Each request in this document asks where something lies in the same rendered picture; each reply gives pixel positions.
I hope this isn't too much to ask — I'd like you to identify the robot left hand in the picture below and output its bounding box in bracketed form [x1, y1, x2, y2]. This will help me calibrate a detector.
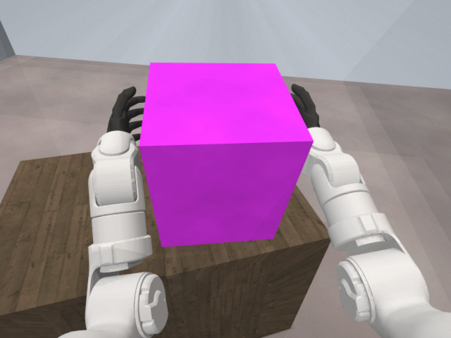
[107, 87, 146, 141]

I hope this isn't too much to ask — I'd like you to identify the carton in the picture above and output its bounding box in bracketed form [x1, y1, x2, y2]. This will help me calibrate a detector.
[139, 63, 314, 247]

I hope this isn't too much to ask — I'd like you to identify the robot right hand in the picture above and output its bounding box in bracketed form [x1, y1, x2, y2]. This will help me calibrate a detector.
[290, 84, 320, 129]

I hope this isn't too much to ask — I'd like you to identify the pedestal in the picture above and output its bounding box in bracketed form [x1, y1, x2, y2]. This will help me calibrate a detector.
[0, 146, 331, 338]

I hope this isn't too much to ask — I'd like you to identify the robot left forearm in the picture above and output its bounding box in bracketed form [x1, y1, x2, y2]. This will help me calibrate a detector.
[85, 131, 153, 328]

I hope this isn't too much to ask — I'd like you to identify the robot left upper arm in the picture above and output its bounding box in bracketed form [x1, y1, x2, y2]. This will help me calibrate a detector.
[58, 272, 168, 338]

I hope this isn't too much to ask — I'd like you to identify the robot right upper arm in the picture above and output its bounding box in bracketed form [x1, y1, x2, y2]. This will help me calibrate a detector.
[336, 248, 451, 338]

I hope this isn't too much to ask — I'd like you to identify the robot right forearm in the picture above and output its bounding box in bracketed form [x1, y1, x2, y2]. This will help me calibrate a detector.
[301, 127, 429, 301]

